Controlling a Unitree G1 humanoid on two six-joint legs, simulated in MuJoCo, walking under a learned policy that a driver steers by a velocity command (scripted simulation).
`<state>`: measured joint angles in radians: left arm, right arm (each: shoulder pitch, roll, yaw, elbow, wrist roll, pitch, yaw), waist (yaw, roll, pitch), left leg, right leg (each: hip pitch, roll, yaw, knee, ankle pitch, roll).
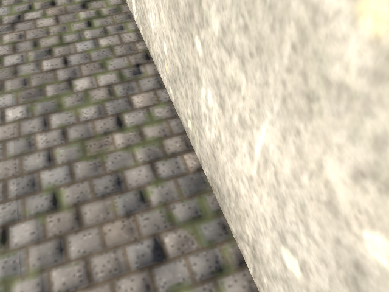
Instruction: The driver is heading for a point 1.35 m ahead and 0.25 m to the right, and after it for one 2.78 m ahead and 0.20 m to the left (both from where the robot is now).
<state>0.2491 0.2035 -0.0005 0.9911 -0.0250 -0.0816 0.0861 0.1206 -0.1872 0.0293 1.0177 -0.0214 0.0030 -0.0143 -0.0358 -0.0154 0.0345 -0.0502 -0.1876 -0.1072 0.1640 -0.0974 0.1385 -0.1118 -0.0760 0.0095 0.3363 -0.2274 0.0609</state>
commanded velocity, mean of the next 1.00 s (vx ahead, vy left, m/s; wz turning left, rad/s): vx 0.03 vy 0.00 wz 0.00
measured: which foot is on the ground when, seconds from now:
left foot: down 0.00-1.00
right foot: down 0.00-1.00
